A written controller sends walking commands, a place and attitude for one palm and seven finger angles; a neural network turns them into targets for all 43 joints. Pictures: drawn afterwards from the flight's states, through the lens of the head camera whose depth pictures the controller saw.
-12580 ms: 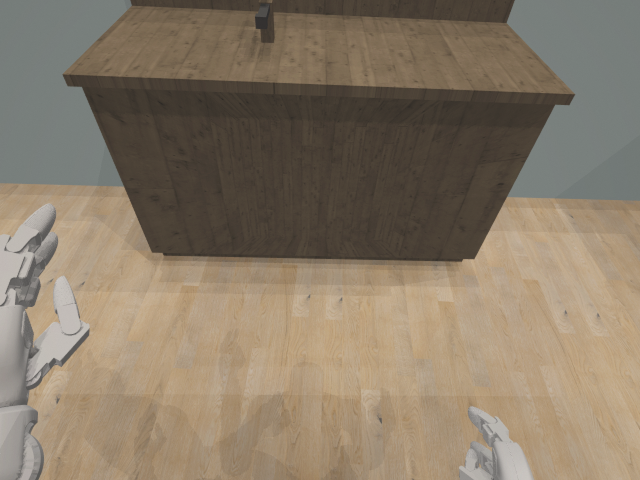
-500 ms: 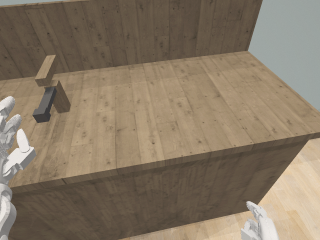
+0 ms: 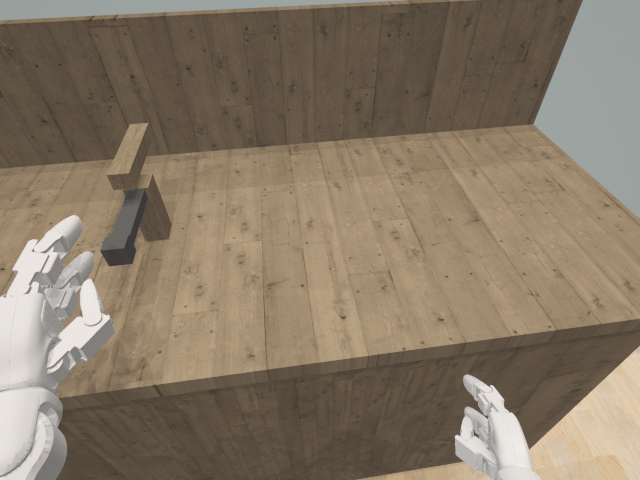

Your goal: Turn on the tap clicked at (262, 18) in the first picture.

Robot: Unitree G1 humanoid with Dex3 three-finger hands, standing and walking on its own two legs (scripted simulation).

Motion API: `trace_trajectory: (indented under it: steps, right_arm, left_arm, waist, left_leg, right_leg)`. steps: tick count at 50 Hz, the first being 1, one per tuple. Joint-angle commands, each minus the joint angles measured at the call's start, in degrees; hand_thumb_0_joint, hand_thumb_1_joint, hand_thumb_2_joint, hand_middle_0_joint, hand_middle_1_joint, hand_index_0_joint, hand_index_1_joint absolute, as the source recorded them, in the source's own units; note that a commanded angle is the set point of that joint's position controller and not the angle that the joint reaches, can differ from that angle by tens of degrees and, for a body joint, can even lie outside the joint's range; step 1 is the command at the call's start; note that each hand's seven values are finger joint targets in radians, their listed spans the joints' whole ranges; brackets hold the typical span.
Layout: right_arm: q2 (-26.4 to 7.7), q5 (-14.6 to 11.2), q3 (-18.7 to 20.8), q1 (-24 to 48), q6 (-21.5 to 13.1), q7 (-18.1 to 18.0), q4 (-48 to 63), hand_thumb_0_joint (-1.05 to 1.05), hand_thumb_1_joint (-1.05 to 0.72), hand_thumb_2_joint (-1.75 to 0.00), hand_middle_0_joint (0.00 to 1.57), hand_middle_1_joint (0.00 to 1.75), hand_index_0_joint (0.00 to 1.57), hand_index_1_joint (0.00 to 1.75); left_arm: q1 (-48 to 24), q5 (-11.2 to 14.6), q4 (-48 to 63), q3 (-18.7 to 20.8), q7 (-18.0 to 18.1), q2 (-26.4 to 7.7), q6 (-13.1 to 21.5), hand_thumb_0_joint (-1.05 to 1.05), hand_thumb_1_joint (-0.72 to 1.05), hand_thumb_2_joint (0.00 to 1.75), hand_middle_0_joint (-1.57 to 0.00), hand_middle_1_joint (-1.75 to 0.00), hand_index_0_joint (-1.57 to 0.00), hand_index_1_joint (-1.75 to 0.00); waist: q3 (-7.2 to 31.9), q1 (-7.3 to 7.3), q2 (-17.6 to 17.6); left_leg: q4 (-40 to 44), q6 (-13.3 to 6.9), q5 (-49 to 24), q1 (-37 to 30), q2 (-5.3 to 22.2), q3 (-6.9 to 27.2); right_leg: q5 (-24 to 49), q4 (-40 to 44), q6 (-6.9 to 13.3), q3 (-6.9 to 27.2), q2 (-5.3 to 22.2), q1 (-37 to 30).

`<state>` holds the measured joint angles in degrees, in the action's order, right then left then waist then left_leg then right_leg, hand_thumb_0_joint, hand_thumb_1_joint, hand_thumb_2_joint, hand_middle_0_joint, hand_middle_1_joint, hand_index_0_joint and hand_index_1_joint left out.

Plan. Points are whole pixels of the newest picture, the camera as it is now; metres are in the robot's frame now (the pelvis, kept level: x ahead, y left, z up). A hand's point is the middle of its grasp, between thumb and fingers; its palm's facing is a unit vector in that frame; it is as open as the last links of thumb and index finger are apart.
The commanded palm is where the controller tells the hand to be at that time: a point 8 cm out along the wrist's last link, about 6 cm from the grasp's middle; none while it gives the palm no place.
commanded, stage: turn the palm inward beside the body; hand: left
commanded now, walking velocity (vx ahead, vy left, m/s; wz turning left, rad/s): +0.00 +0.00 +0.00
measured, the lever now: (118, 250) +0.31 +0.31 +0.14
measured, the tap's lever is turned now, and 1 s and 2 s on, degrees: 0 0 0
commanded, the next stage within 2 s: reach beside the lever's end, fingers flat in 0.82 s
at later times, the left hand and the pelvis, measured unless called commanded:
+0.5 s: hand (119, 358) +0.15 +0.20 +0.19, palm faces +0.47 -0.88 -0.13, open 7.4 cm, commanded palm +0.09 +0.24 +0.20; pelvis -0.03 -0.03 +0.00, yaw +0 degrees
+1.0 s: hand (138, 335) +0.18 +0.20 +0.18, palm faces +0.46 -0.88 -0.14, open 7.4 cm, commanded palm +0.12 +0.24 +0.19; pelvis +0.00 -0.03 +0.00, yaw +1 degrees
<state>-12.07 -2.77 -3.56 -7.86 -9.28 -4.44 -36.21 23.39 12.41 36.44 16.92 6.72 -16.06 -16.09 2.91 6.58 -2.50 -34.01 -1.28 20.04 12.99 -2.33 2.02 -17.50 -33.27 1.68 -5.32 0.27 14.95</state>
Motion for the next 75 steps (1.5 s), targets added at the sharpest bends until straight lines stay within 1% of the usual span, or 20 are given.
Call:
trace_trajectory:
  steps: [1,6,10,13,19,21,26,29,31,38,41,45,46,49,56,63,66,70,71,75]
  right_arm:
    - [-6.7,-0.2,2.2,8.8,-3.4,-0.7,8.9,0.00,-0.90,-0.90,0.20,0.30,0.20,0.30]
    - [-6.6,-0.5,1.8,10.5,-3.0,-1.2,8.3,0.00,-0.90,-0.90,0.20,0.30,0.20,0.30]
    - [-6.9,-0.7,1.8,11.0,-2.5,-1.8,8.5,0.00,-0.90,-0.90,0.20,0.30,0.20,0.30]
    - [-6.7,-1.1,1.4,12.2,-2.6,-1.8,8.5,0.00,-0.90,-0.90,0.20,0.30,0.20,0.30]
    - [-6.8,-1.5,1.2,13.4,-3.5,-2.0,8.2,0.00,-0.90,-0.90,0.20,0.30,0.20,0.30]
    - [-6.7,-1.6,1.0,15.0,-3.8,-2.0,7.8,0.00,-0.90,-0.90,0.20,0.30,0.20,0.30]
    - [-6.8,-1.5,1.3,15.5,-3.9,-1.7,7.4,0.00,-0.90,-0.90,0.20,0.30,0.20,0.30]
    - [-7.1,-1.3,1.8,14.5,-3.6,-1.7,7.6,0.00,-0.90,-0.90,0.20,0.30,0.20,0.30]
    - [-7.0,-1.5,1.8,15.5,-3.6,-1.8,7.3,0.00,-0.90,-0.90,0.20,0.30,0.20,0.30]
    - [-7.6,-1.0,2.3,13.3,-3.4,-1.9,7.9,0.00,-0.90,-0.90,0.20,0.30,0.20,0.30]
    - [-7.7,-1.1,2.0,13.0,-3.5,-1.8,7.5,0.00,-0.90,-0.90,0.20,0.30,0.20,0.30]
    - [-7.9,-0.7,2.3,9.8,-3.9,-1.8,8.4,0.00,-0.90,-0.90,0.20,0.30,0.20,0.30]
    - [-7.7,-1.0,2.0,10.9,-3.9,-1.8,8.2,0.00,-0.90,-0.90,0.20,0.30,0.20,0.30]
    - [-7.9,-0.7,2.3,8.7,-3.9,-1.8,8.7,0.00,-0.90,-0.90,0.20,0.30,0.20,0.30]
    - [-7.4,-1.2,2.0,10.2,-3.9,-2.2,8.4,0.00,-0.90,-0.90,0.20,0.30,0.20,0.30]
    - [-7.5,-0.7,2.4,8.2,-3.9,-2.5,8.1,0.00,-0.90,-0.90,0.20,0.30,0.20,0.30]
    - [-7.2,-1.1,2.0,9.7,-3.8,-2.5,7.5,0.00,-0.90,-0.90,0.20,0.30,0.20,0.30]
    - [-7.7,-1.2,2.5,8.5,-4.0,-2.9,7.3,0.00,-0.90,-0.90,0.20,0.30,0.20,0.30]
    - [-7.5,-1.5,2.2,10.0,-4.3,-3.1,7.0,0.00,-0.90,-0.90,0.20,0.30,0.20,0.30]
    - [-7.9,-1.3,2.7,8.7,-4.8,-3.3,6.7,0.00,-0.90,-0.90,0.20,0.30,0.20,0.30]
  left_arm:
    - [-7.3,-1.0,17.4,4.3,1.3,-9.0,4.7,0.00,0.90,0.90,-0.20,-0.30,-0.20,-0.30]
    - [-7.0,-0.2,15.1,4.8,2.3,-8.5,3.4,0.00,0.90,0.90,-0.20,-0.30,-0.20,-0.30]
    - [-6.9,1.7,12.8,4.2,2.2,-7.6,0.5,0.00,0.90,0.90,-0.20,-0.30,-0.20,-0.30]
    - [-8.0,1.9,13.3,3.3,2.2,-7.0,-1.3,0.00,0.90,0.90,-0.20,-0.30,-0.20,-0.30]
    - [-9.9,2.6,14.1,3.9,3.5,-8.0,-2.3,0.00,0.90,0.90,-0.20,-0.30,-0.20,-0.30]
    - [-10.8,2.4,15.2,5.5,4.4,-9.6,-2.6,0.00,0.90,0.90,-0.20,-0.30,-0.20,-0.30]
    - [-10.3,1.8,14.7,4.4,5.5,-9.3,-2.7,0.00,0.90,0.90,-0.20,-0.30,-0.20,-0.30]
    - [-9.9,2.3,13.6,3.3,5.1,-8.5,-2.9,0.00,0.90,0.90,-0.20,-0.30,-0.20,-0.30]
    - [-10.0,2.4,13.8,4.2,5.0,-9.3,-3.1,0.00,0.90,0.90,-0.20,-0.30,-0.20,-0.30]
    - [-7.3,3.1,13.9,4.8,4.7,-8.8,-2.6,0.00,0.90,0.90,-0.20,-0.30,-0.20,-0.30]
    - [-7.1,2.7,14.9,5.3,4.5,-9.2,-2.2,0.00,0.90,0.90,-0.20,-0.30,-0.20,-0.30]
    - [-5.8,2.9,15.0,4.7,3.4,-8.1,-1.2,0.00,0.90,0.90,-0.20,-0.30,-0.20,-0.30]
    - [-6.0,2.7,15.4,5.4,3.2,-8.5,-1.0,0.00,0.90,0.90,-0.20,-0.30,-0.20,-0.30]
    - [-4.4,2.9,13.8,4.3,2.4,-6.9,-0.7,0.00,0.90,0.90,-0.20,-0.30,-0.20,-0.30]
    - [-9.3,2.5,12.6,5.5,2.4,-8.1,-0.4,0.00,0.90,0.90,-0.20,-0.30,-0.20,-0.30]
    - [-8.6,2.6,8.1,8.5,2.4,-10.1,0.7,0.00,0.90,0.90,-0.20,-0.30,-0.20,-0.30]
    - [-10.6,2.7,7.5,8.3,1.8,-10.0,0.8,0.00,0.90,0.90,-0.20,-0.30,-0.20,-0.30]
    - [-12.2,3.9,3.8,8.7,0.9,-10.2,1.1,0.00,0.90,0.90,-0.20,-0.29,-0.20,-0.29]
    - [-13.6,3.6,4.4,8.7,1.0,-10.2,1.5,0.00,0.90,0.90,-0.20,-0.29,-0.20,-0.29]
    - [-15.5,3.5,1.6,8.8,1.2,-11.0,2.4,0.00,0.90,0.90,-0.19,-0.28,-0.19,-0.28]
  waist:
    - [7.5,-0.50,-3.0]
    - [4.6,-0.34,-3.1]
    - [2.8,-0.52,0.0]
    - [1.5,-0.56,-1.5]
    - [0.2,-0.66,1.0]
    - [-0.2,-0.28,-1.0]
    - [-1.6,-0.53,-1.1]
    - [-1.5,-0.75,2.4]
    - [-1.8,-0.63,1.1]
    - [2.1,-0.55,3.3]
    - [3.4,-0.33,-0.7]
    - [5.9,-0.68,2.0]
    - [5.8,-0.44,-0.4]
    - [5.7,-0.81,2.8]
    - [3.2,-0.88,-1.5]
    - [5.8,-0.52,1.3]
    - [4.9,-0.68,-3.6]
    - [3.4,-1.25,1.4]
    - [2.3,-1.29,-1.0]
    - [2.6,-1.52,1.0]
  left_leg:
    - [5.0,3.3,-27.3,-3.9,3.8,2.4]
    - [6.9,3.1,-19.1,-1.7,3.3,2.4]
    - [7.7,1.8,-13.6,-0.2,3.0,2.3]
    - [8.3,1.3,-9.5,0.3,2.7,2.1]
    - [7.9,-0.2,-1.7,1.7,2.2,1.7]
    - [7.2,-0.2,0.9,1.9,1.8,1.3]
    - [4.8,-0.1,1.4,2.8,1.8,0.7]
    - [3.6,-0.1,-0.4,3.5,2.3,0.8]
    - [3.0,0.0,-0.9,2.8,2.2,0.7]
    - [2.4,-0.2,-8.3,1.6,2.9,1.2]
    - [3.1,-0.5,-12.4,-0.7,2.5,0.8]
    - [3.5,-0.7,-18.2,-1.5,2.3,0.9]
    - [3.8,-0.6,-17.9,-2.2,2.1,0.8]
    - [3.9,-0.6,-20.6,-1.8,2.2,1.0]
    - [5.1,-0.2,-16.9,-2.2,2.2,1.4]
    - [5.7,0.0,-17.7,-1.2,2.2,1.5]
    - [6.1,0.4,-17.0,-1.8,2.0,1.1]
    - [6.3,-0.2,-14.6,-0.4,2.2,1.4]
    - [6.8,0.0,-13.1,-0.9,2.1,1.5]
    - [7.2,-0.3,-10.9,-0.1,2.1,1.7]
  right_leg:
    - [13.9,2.8,0.1,0.1,0.6,-2.9]
    - [9.2,4.5,0.4,0.3,0.6,-3.1]
    - [6.3,6.3,-0.1,0.7,1.0,-3.4]
    - [3.1,7.4,-0.1,1.2,1.0,-3.0]
    - [-5.1,10.6,-0.9,3.1,1.6,-2.5]
    - [-8.9,12.0,-1.0,4.4,2.2,-2.3]
    - [-14.2,14.7,-1.1,7.2,3.6,-1.8]
    - [-14.7,15.4,-1.6,8.5,4.4,-2.3]
    - [-15.1,16.0,-1.6,9.1,4.6,-2.1]
    - [-3.0,13.2,-2.1,8.0,4.8,-4.2]
    - [5.5,10.4,-1.6,5.4,3.5,-4.8]
    - [16.9,6.7,-1.5,3.1,2.6,-6.5]
    - [15.6,6.9,-1.1,3.0,2.2,-6.2]
    - [19.9,5.8,-1.2,2.3,2.1,-6.7]
    - [12.9,7.2,-0.6,2.4,1.6,-4.5]
    - [13.8,7.1,-0.6,2.5,1.4,-6.5]
    - [12.8,7.4,-0.3,2.7,1.5,-5.9]
    - [10.2,8.5,-0.8,2.8,1.3,-5.0]
    - [7.7,9.0,-0.5,2.9,1.2,-4.2]
    - [4.7,9.8,-0.8,3.3,1.3,-3.8]
